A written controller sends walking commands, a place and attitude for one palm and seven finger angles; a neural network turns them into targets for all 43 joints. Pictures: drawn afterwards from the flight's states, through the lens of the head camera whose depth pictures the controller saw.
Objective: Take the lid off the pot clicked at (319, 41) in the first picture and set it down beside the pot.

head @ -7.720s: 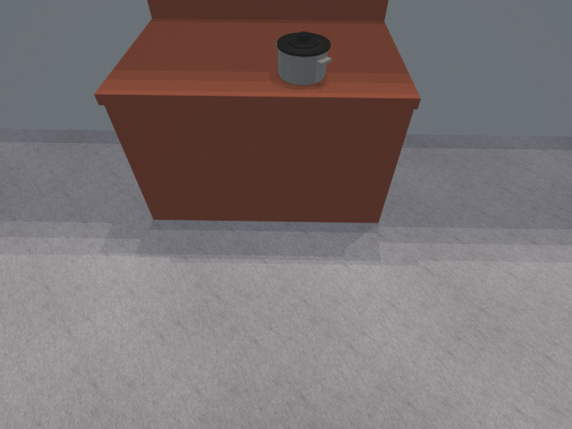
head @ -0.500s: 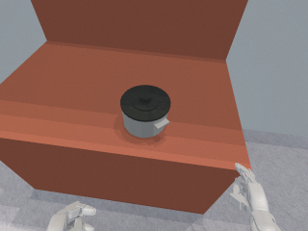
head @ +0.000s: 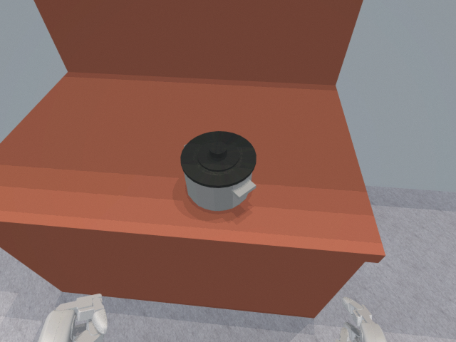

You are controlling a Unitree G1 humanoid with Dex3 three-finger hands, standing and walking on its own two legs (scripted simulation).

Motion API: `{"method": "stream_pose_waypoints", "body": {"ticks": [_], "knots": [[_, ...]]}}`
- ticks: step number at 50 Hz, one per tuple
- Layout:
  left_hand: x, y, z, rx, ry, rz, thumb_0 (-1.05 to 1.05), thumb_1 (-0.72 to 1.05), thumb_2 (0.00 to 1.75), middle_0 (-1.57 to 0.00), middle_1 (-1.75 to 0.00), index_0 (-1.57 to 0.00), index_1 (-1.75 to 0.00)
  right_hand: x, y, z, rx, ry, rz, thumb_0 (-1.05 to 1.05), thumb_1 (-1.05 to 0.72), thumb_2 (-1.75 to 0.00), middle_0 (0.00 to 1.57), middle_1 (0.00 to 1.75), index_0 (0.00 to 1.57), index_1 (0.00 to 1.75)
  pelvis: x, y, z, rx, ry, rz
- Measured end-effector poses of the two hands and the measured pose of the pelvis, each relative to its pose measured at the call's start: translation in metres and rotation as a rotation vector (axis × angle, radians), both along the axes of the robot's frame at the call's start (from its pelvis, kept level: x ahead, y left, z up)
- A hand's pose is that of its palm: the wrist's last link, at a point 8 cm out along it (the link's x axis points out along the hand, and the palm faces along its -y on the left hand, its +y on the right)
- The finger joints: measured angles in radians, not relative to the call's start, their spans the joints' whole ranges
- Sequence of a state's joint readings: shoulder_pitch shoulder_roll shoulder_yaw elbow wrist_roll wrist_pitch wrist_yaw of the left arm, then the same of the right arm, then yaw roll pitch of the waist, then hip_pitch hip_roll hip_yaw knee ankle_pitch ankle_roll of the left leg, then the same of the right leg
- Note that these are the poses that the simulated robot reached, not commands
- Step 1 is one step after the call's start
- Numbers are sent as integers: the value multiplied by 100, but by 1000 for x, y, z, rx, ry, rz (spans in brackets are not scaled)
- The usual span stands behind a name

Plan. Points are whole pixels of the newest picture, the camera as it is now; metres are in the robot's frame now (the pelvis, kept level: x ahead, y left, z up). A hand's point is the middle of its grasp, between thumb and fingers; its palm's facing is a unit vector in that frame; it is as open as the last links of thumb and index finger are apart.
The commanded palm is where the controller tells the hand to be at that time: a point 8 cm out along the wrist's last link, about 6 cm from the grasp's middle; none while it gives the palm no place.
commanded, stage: raise the hand higher, near the body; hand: left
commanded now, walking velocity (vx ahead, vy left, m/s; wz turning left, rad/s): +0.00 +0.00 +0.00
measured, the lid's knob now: (218, 149) +0.51 +0.08 +0.02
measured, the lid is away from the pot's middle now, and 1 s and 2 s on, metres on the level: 0.00 0.00 0.00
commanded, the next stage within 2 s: reach forward and open the fingers in 0.52 s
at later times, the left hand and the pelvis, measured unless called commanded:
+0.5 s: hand (69, 298) +0.15 +0.24 +0.08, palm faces +0.31 -0.86 -0.40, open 3.1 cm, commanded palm +0.11 +0.27 +0.11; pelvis +0.00 +0.00 +0.00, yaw +1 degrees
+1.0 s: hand (58, 278) +0.18 +0.26 +0.08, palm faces -0.20 -0.09 -0.98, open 3.2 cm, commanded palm +0.17 +0.26 +0.14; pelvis -0.01 -0.01 +0.00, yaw -1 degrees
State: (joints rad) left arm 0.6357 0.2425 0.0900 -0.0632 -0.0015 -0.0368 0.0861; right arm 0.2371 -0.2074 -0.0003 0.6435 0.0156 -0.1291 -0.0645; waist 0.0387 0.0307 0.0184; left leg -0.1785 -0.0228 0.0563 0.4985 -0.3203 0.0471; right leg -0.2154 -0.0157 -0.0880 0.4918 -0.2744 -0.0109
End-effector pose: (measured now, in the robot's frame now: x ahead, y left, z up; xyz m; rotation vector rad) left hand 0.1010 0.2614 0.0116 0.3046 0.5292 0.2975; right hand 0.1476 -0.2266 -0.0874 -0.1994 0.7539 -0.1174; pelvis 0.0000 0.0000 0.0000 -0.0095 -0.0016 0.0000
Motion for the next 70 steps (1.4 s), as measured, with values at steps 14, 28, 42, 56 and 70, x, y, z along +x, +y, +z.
{"method": "stream_pose_waypoints", "body": {"ticks": [14, 28, 42, 56, 70], "knots": [[9, 10, 53, 70, -224, -12, 1, 90, 89, -129, -149, -129, -149, 47, 21, 31, 13, -168, 77, 1, -90, -90, 20, 30, 20, 30, 0, 5, 3, -5, -34, 7], [21, 13, 104, 165, -399, -34, 1, 90, 90, -130, -149, -130, -149, 33, 32, 19, 54, -112, 122, 1, -90, -90, 20, 30, 20, 30, -3, 2, 4, -7, -51, 10], [53, -1, 129, 1019, -88, -417, 1, 79, 91, -124, -139, -124, -139, 28, 1, -3, 54, 48, 103, 1, -90, -90, 20, 30, 20, 30, -16, -5, 1, 8, 22, -39], [82, -9, 129, 1082, 101, -710, 0, 40, 112, -111, -91, -111, -91, 44, -12, 1, 54, 16, 77, 1, -90, -90, 20, 30, 20, 30, -13, -13, 5, 7, 7, 6], [103, -11, 138, 1119, 3, -760, 0, 1, 124, -94, -41, -94, -41, 12, -7, -10, 63, 104, 68, 1, -90, -90, 20, 30, 20, 30, -25, -5, 7, 5, 6, 10]]}}
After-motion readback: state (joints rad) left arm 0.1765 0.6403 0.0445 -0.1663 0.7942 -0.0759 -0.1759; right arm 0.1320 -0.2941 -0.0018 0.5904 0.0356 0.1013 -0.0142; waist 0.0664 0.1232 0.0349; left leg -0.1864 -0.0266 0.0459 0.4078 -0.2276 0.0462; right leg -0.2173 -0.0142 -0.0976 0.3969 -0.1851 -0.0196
